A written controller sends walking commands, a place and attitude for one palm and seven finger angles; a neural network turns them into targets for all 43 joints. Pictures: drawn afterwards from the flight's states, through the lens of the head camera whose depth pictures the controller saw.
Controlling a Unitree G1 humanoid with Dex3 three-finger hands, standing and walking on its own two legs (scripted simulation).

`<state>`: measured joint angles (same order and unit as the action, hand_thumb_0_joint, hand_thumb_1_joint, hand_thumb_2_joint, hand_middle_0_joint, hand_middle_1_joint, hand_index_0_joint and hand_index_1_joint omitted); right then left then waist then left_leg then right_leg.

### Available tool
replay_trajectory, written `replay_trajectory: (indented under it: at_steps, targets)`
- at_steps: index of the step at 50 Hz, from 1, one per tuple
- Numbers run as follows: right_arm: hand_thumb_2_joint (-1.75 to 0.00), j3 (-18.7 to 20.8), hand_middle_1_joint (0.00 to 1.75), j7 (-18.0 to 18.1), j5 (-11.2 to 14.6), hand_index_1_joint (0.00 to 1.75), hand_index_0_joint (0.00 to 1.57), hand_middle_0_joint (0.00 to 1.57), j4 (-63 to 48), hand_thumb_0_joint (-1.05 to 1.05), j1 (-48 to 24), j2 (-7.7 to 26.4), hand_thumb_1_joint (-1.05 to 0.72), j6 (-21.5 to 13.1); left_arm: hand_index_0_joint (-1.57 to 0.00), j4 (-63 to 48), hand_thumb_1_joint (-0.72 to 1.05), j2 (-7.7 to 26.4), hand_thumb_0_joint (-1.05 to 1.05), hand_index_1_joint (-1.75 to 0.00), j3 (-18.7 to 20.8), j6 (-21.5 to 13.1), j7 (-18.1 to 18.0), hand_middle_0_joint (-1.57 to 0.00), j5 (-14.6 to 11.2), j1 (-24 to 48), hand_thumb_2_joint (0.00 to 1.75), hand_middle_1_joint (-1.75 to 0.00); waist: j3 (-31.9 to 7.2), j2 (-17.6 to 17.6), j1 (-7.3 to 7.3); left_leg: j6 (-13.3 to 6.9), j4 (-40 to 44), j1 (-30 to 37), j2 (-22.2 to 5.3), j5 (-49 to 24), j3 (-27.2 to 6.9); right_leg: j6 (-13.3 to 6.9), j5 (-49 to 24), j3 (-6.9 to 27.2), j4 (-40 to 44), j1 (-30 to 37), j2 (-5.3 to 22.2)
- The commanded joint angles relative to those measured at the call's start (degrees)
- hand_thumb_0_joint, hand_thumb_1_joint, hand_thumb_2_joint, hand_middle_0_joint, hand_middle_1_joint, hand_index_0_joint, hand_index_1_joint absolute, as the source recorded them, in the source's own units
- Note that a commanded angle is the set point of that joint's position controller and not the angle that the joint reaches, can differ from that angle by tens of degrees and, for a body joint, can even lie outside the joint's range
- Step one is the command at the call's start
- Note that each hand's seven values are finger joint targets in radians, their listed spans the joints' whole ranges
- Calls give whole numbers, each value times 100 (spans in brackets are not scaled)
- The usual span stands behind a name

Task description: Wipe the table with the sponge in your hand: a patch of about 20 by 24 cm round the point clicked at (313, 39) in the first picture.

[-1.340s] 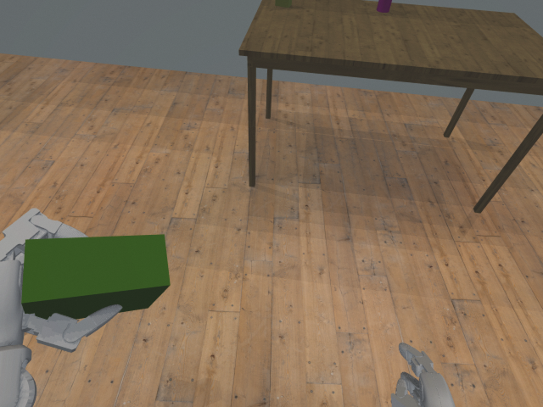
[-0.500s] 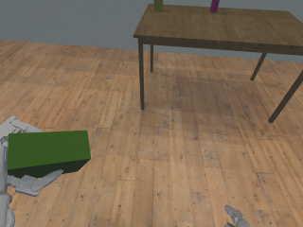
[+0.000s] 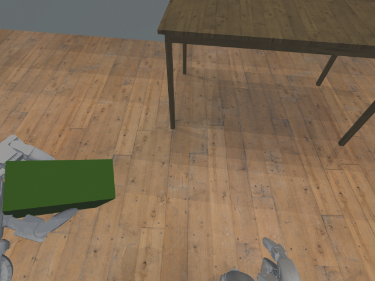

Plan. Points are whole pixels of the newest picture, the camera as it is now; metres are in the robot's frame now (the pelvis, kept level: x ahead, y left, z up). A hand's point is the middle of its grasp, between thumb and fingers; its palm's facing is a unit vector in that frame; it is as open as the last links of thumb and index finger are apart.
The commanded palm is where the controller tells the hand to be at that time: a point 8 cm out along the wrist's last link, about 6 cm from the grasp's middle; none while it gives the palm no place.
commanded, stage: walk to a spot facing it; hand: left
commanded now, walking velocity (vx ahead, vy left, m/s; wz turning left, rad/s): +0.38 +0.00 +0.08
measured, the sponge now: (76, 187) +0.23 +0.20 +0.15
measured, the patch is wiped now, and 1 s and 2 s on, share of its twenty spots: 0.00 0.00 0.00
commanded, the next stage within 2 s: turn to face it in 1.26 s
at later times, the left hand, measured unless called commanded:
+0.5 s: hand (90, 110) +0.37 +0.21 +0.18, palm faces +0.45 -0.74 -0.51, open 10.3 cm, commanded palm +0.31 +0.25 +0.17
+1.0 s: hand (100, 74) +0.49 +0.23 +0.17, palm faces +0.60 -0.62 -0.50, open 10.2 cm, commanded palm +0.44 +0.25 +0.17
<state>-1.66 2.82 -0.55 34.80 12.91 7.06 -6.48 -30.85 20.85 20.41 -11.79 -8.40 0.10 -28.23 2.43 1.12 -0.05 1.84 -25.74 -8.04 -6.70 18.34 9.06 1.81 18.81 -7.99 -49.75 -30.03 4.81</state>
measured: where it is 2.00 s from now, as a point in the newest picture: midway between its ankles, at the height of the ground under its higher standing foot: (198, 230)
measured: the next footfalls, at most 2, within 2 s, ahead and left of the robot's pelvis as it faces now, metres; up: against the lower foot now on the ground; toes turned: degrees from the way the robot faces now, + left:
right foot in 0.10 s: +0.16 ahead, -0.12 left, +0.00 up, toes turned -11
left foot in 0.60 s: +0.34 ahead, +0.10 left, +0.00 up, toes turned +17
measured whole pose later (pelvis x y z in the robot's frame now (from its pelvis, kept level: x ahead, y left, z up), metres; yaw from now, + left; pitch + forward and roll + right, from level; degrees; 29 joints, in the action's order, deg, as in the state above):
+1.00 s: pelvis +0.35 -0.06 -0.02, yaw +13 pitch +0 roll +0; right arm -0.4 3.3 0.6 35.7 14.0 9.0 -4.9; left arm -28.1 21.1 22.8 -12.6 -8.1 -0.4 -27.2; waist 1.8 3.9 2.6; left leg 0.3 -40.4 -18.2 -5.6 22.1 2.5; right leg 2.0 15.5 -9.6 -33.8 -18.7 5.5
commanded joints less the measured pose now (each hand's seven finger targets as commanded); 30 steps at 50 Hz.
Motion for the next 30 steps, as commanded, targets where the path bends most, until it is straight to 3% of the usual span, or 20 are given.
replay_trajectory:
  at_steps: [1,3,4,5,6,7,8,9,10,12,13,16,18,19,24,26,27,28,29,30]
  targets:
    - [-90,421,30,158,10,30,20,20,-764,0,-419,1019,-90,-186,-120,-935,10,940,0,-160,694,-286,-82,-120,-120,429,130,-160,-648,1125,-55,-888,297,403,-1013,-2507,-468,-60,-269,-574,1409,771,-410]
    - [-90,406,30,163,51,30,20,20,-764,0,-512,989,-90,-108,-120,-877,10,997,0,-160,743,-211,-72,-120,-117,456,130,-160,-1068,748,44,-753,-943,-8,-760,-2489,-177,-119,-705,-712,2106,2170,-584]
    - [-90,407,30,140,81,30,20,20,-743,0,-541,933,-90,-71,-120,-944,10,1104,0,-160,783,-173,-74,-120,-81,489,130,-160,-1294,130,107,-658,-2071,-663,-567,-1912,-113,-304,-726,-97,2233,3001,-132]
    - [-90,414,30,116,98,30,20,20,-785,0,-531,791,-90,-13,-120,-950,10,1320,0,-160,920,-163,-102,-120,-20,559,130,-160,-1569,-1315,97,-437,-3803,-1998,80,-194,152,-842,-1139,1871,2488,3885,1168]
    - [-90,365,30,106,62,30,20,20,-923,0,-748,843,-90,-22,-120,-1005,10,1566,0,-160,1223,-188,-148,-120,-88,504,130,-160,-1596,-1816,151,-306,-5046,-3125,577,1445,-471,-1308,-1711,3684,2994,4091,2087]
    - [-90,434,30,72,42,30,20,20,-811,0,-678,929,-90,-32,-120,-1155,10,1402,0,-160,1129,-289,-126,-120,-145,723,130,-160,-1463,-1246,57,-260,-5463,-3121,319,1096,-1098,-1205,-1026,3516,3182,3730,2145]
    - [-90,492,30,25,67,30,20,20,-728,0,-695,1004,-90,0,-120,-1148,10,1489,0,-160,1178,-316,-82,-120,-155,576,130,-160,-1268,-963,76,-207,-5648,-3162,137,824,-1206,-1126,-373,3418,3273,3326,2116]
    - [-90,408,30,7,46,30,20,20,-719,0,-785,935,-90,62,-120,-1087,10,1455,0,-160,1220,-360,-75,-120,-154,80,130,-160,-970,-583,84,-130,-5743,-3389,24,511,-1187,-1256,-602,3050,3198,3112,2025]
    - [-90,401,30,-10,34,30,20,20,-644,0,-765,932,-90,168,-120,-1147,10,1391,0,-160,1238,-422,-70,-120,-132,-127,130,-160,-854,-351,42,-56,-5753,-3442,-39,260,-1139,-1149,-1052,2334,3138,2907,1817]
    - [-90,380,30,-23,25,30,20,20,-638,0,-744,924,-90,294,-120,-1272,10,1237,0,-160,1108,-482,-71,-120,-124,-2,130,-160,-772,-371,-62,17,-5630,-3483,-96,-94,-976,-1056,-1426,1439,3223,2565,1626]
    - [-90,405,30,-15,37,30,20,20,-655,0,-764,940,-90,311,-120,-1411,10,1269,0,-160,1102,-515,-73,-120,-128,180,130,-160,-792,-408,-107,42,-5397,-3453,-141,-181,-930,-1043,-1477,1145,3255,2524,1587]
    - [-90,487,30,-7,-1,30,20,20,-702,0,-632,1002,-90,343,-120,-1119,10,1206,0,-160,1093,-502,-121,-120,-164,30,130,-160,-649,-317,-79,23,-4066,-3343,-191,-537,-667,-986,-2115,660,3225,2518,1405]
    - [-90,501,30,2,17,30,20,20,-809,0,-557,993,-90,334,-120,-1162,10,1203,0,-160,1051,-496,-149,-120,-174,82,130,-160,-695,-484,-68,-27,-3053,-3028,-199,-585,-420,-990,-2342,407,3170,2649,1428]
    - [-90,473,30,-1,19,30,20,20,-862,0,-523,948,-90,321,-120,-1038,10,1191,0,-160,1077,-481,-176,-120,-185,-32,130,-160,-667,-681,6,-50,-2588,-2946,-135,-592,-211,-975,-2536,277,3112,2778,1359]
    - [-90,493,30,71,59,30,20,20,-1083,0,-460,895,-90,260,-120,-986,10,1033,0,-160,884,-368,-270,-120,-158,75,130,-160,-570,-1043,182,-194,-1356,-2249,218,-479,359,-921,-3499,244,2782,3065,1379]
    - [-90,501,30,111,42,30,20,20,-1064,0,-360,917,-90,225,-120,-1167,10,1071,0,-160,816,-389,-316,-120,-137,448,130,-160,-747,-952,94,-256,-844,-1494,492,-618,609,-841,-3905,14,2143,2954,1306]
    - [-90,516,30,149,29,30,20,20,-1036,0,-266,921,-90,212,-120,-1227,10,1081,0,-160,760,-395,-332,-120,-134,608,130,-160,-952,-830,-31,-289,-486,-814,705,-914,777,-691,-4011,-199,1473,2758,1178]
    - [-90,531,30,188,21,30,20,20,-1055,0,-226,997,-90,179,-120,-1268,10,1011,0,-160,616,-402,-325,-120,-129,708,130,-160,-1227,-386,-174,-375,-183,14,685,-1209,629,-479,-3823,-447,494,2456,1031]
    - [-90,542,30,202,11,30,20,20,-1101,0,-273,1029,-90,155,-120,-1507,10,1135,0,-160,727,-487,-337,-120,-109,846,130,-160,-1587,270,-176,-705,-81,1110,144,-1474,-413,-253,-2788,-440,-618,1619,704]
    - [-90,514,30,166,-9,30,20,20,-1095,0,-346,1109,-90,111,-120,-1566,10,1125,0,-160,775,-535,-318,-120,-174,855,130,-160,-1671,1447,-90,-1518,126,1891,-1341,-2761,-2773,-71,529,-119,-1960,201,-44]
